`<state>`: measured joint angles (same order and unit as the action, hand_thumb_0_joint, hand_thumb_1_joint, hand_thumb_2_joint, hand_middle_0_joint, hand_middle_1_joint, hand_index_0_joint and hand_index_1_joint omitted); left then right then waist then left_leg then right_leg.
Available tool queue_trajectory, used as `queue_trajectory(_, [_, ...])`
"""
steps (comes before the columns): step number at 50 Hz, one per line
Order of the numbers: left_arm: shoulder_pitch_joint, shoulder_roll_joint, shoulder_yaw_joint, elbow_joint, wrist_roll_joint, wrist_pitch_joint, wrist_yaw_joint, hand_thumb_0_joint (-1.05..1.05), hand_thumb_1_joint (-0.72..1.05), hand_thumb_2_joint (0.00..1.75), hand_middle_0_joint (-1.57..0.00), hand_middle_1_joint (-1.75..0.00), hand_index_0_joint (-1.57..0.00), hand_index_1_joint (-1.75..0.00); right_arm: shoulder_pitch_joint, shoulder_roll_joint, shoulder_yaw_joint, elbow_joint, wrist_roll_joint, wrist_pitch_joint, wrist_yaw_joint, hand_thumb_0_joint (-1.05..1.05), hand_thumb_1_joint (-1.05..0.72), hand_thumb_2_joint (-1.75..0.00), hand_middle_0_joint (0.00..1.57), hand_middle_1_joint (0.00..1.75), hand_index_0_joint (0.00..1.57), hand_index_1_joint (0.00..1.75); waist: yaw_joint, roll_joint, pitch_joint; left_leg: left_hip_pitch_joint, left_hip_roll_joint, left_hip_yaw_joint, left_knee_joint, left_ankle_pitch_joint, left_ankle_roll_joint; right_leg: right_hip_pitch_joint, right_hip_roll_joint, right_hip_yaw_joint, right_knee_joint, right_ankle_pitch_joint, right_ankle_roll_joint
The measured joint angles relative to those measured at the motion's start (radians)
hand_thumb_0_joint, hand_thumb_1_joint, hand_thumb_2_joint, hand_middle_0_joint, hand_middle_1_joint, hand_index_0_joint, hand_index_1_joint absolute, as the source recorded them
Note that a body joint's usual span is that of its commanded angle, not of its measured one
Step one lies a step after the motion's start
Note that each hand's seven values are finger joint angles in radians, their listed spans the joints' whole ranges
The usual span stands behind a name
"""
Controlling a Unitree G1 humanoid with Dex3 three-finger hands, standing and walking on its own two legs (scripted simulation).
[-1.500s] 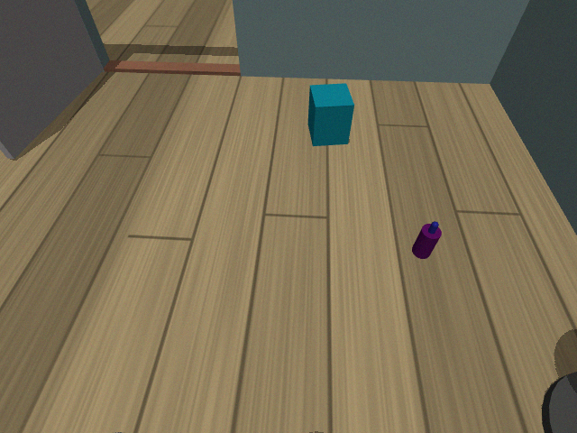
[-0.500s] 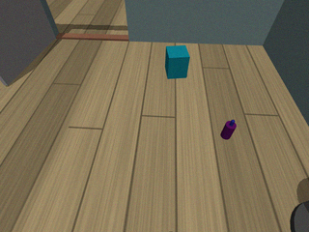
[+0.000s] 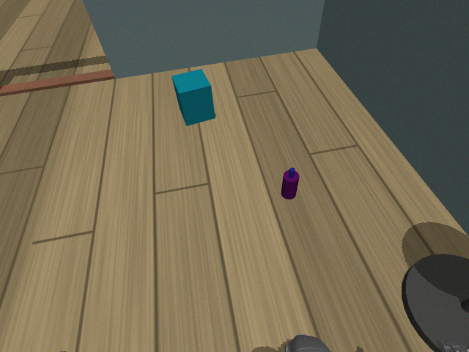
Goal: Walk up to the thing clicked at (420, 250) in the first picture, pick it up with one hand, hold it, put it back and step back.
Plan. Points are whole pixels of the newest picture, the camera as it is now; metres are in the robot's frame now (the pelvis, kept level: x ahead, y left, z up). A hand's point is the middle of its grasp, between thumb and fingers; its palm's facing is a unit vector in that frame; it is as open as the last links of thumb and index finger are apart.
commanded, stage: walk up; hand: left
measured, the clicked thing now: (290, 181) +0.93 -0.22 -0.64
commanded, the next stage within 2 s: none
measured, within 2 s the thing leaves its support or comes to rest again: neither
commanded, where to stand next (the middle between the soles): +0.56 -0.23 m, yaw -28 degrees
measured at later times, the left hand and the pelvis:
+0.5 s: hand (157, 247) +0.34 +0.20 -0.12, palm faces -0.35 -0.88 -0.31, open 7.4 cm; pelvis +0.18 -0.03 +0.03, yaw -16 degrees
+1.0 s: hand (229, 180) +0.51 +0.04 -0.09, palm faces -0.42 -0.83 -0.36, open 7.4 cm; pelvis +0.33 -0.16 +0.03, yaw -27 degrees
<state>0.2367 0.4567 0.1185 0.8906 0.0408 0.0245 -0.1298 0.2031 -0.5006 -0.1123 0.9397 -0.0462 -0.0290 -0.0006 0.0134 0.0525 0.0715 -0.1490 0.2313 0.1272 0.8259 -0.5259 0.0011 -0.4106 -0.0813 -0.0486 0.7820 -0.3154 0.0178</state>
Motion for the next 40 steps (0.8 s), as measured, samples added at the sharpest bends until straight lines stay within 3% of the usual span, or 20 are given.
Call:
queue_trajectory(2, [0.017, -0.024, -0.004, -0.018, -0.012, -0.016, 0.013, 0.01, 0.91, 0.90, -0.20, -0.30, -0.20, -0.30, -0.011, 0.004, 0.009, -0.001, 0.011, 0.015, 0.004, 0.01, -0.91, -0.90, 0.20, 0.30, 0.20, 0.30, 0.017, -0.002, 0.008, -0.094, -0.076, -0.070, 0.206, -0.032, 0.000, 0.009, 0.024, 0.017, 0.012, -0.028, -0.011])
queue_trajectory(5, [0.052, -0.070, -0.031, -0.025, -0.028, -0.014, 0.030, 0.01, 0.91, 0.90, -0.20, -0.30, -0.20, -0.30, -0.025, 0.018, 0.028, -0.018, 0.033, -0.003, 0.018, 0.01, -0.91, -0.90, 0.20, 0.30, 0.20, 0.30, 0.029, 0.007, 0.021, -0.211, -0.145, -0.076, 0.295, 0.022, 0.011, 0.078, 0.065, 0.040, -0.089, 0.002, -0.029])
queue_trajectory(13, [0.109, -0.073, -0.058, -0.052, -0.025, -0.014, 0.046, 0.01, 0.90, 0.90, -0.20, -0.30, -0.21, -0.30, 0.033, 0.091, 0.058, -0.084, 0.028, -0.039, 0.039, 0.01, -0.91, -0.90, 0.21, 0.30, 0.20, 0.30, 0.031, -0.039, 0.020, -0.298, -0.174, -0.073, -0.049, 0.153, 0.020, 0.203, 0.139, 0.096, -0.208, -0.013, -0.043])
queue_trajectory(15, [0.115, -0.062, -0.059, -0.064, -0.023, -0.013, 0.047, 0.01, 0.90, 0.90, -0.20, -0.30, -0.21, -0.30, 0.066, 0.092, 0.054, -0.096, 0.021, -0.055, 0.034, 0.00, -0.91, -0.90, 0.21, 0.30, 0.20, 0.30, 0.021, -0.061, 0.007, -0.250, -0.185, -0.067, -0.168, 0.259, 0.018, 0.195, 0.142, 0.117, -0.144, -0.070, -0.035])
queue_trajectory(16, [0.112, -0.057, -0.057, -0.065, -0.022, -0.012, 0.052, 0.01, 0.90, 0.90, -0.20, -0.30, -0.21, -0.30, 0.079, 0.092, 0.051, -0.102, 0.013, -0.068, 0.028, 0.00, -0.91, -0.90, 0.21, 0.31, 0.20, 0.30, 0.011, -0.080, 0.005, -0.243, -0.192, -0.051, -0.165, 0.303, 0.022, 0.169, 0.141, 0.143, -0.062, -0.107, -0.046])
queue_trajectory(17, [0.101, -0.054, -0.055, -0.059, -0.021, -0.007, 0.060, 0.01, 0.90, 0.90, -0.20, -0.30, -0.21, -0.30, 0.088, 0.094, 0.048, -0.105, 0.007, -0.077, 0.020, 0.00, -0.91, -0.90, 0.21, 0.31, 0.20, 0.30, 0.000, -0.099, 0.005, -0.240, -0.196, -0.031, -0.139, 0.279, 0.026, 0.129, 0.148, 0.173, 0.047, -0.124, -0.053])
queue_trajectory(20, [0.076, -0.040, -0.063, -0.050, -0.018, -0.004, 0.064, 0.01, 0.90, 0.90, -0.20, -0.30, -0.21, -0.30, 0.107, 0.101, 0.048, -0.087, 0.019, -0.073, 0.012, 0.00, -0.91, -0.90, 0.21, 0.30, 0.21, 0.30, -0.033, -0.129, 0.000, -0.175, -0.189, 0.011, -0.164, 0.231, 0.028, 0.018, 0.157, 0.179, 0.272, -0.088, -0.058])
queue_trajectory(23, [0.052, -0.021, -0.060, -0.051, -0.022, -0.019, 0.053, 0.01, 0.91, 0.90, -0.20, -0.30, -0.21, -0.30, 0.144, 0.103, 0.047, -0.076, 0.023, -0.075, 0.008, 0.00, -0.91, -0.90, 0.21, 0.30, 0.20, 0.30, -0.060, -0.135, -0.004, -0.082, -0.180, 0.028, -0.272, 0.247, 0.019, -0.053, 0.119, 0.142, 0.315, -0.003, -0.038])
queue_trajectory(28, [0.009, 0.006, -0.046, -0.075, -0.036, -0.021, 0.043, 0.01, 0.91, 0.90, -0.20, -0.30, -0.21, -0.30, 0.195, 0.090, 0.051, -0.079, 0.021, -0.085, 0.010, 0.01, -0.90, -0.90, 0.21, 0.30, 0.20, 0.30, -0.073, -0.125, 0.014, 0.037, -0.163, 0.065, -0.391, 0.250, 0.003, -0.116, 0.046, 0.135, 0.174, 0.070, -0.019])
queue_trajectory(32, [-0.041, 0.005, -0.043, -0.088, -0.037, -0.012, 0.033, 0.01, 0.91, 0.90, -0.20, -0.30, -0.20, -0.30, 0.211, 0.075, 0.054, -0.092, 0.019, -0.076, 0.016, 0.01, -0.90, -0.90, 0.21, 0.31, 0.20, 0.30, -0.082, -0.108, 0.041, 0.090, -0.148, 0.094, -0.388, 0.202, -0.023, -0.106, 0.005, 0.092, -0.011, 0.096, -0.035])
queue_trajectory(36, [-0.067, -0.017, -0.052, -0.088, -0.036, -0.020, 0.025, 0.01, 0.91, 0.90, -0.19, -0.30, -0.20, -0.30, 0.217, 0.053, 0.055, -0.101, 0.018, -0.057, 0.021, 0.01, -0.90, -0.90, 0.21, 0.31, 0.20, 0.30, -0.093, -0.079, 0.030, 0.114, -0.123, 0.117, -0.305, 0.101, -0.055, -0.025, 0.004, 0.038, -0.158, 0.121, -0.059])
queue_trajectory(38, [-0.083, -0.046, -0.054, -0.080, -0.033, -0.036, 0.032, 0.01, 0.91, 0.90, -0.20, -0.30, -0.20, -0.30, 0.203, 0.041, 0.051, -0.096, 0.020, -0.043, 0.018, 0.01, -0.90, -0.90, 0.21, 0.31, 0.20, 0.30, -0.096, -0.021, 0.044, 0.093, -0.062, 0.089, -0.169, 0.042, -0.031, 0.007, 0.048, 0.012, -0.141, 0.129, -0.041])
queue_trajectory(39, [-0.086, -0.054, -0.056, -0.086, -0.032, -0.047, 0.038, 0.01, 0.91, 0.90, -0.20, -0.30, -0.20, -0.30, 0.192, 0.047, 0.053, -0.094, 0.023, -0.033, 0.015, 0.01, -0.90, -0.90, 0.21, 0.31, 0.20, 0.30, -0.092, -0.007, 0.051, 0.056, -0.053, 0.041, -0.056, 0.036, -0.010, 0.015, 0.063, 0.004, -0.114, 0.099, -0.040])
queue_trajectory(40, [-0.082, -0.059, -0.058, -0.095, -0.035, -0.056, 0.044, 0.01, 0.91, 0.90, -0.20, -0.30, -0.20, -0.30, 0.180, 0.059, 0.060, -0.093, 0.028, -0.025, 0.015, 0.01, -0.91, -0.90, 0.21, 0.30, 0.20, 0.30, -0.081, -0.013, 0.054, 0.012, -0.076, -0.006, 0.061, 0.032, -0.001, 0.022, 0.067, 0.011, -0.094, 0.074, -0.043])
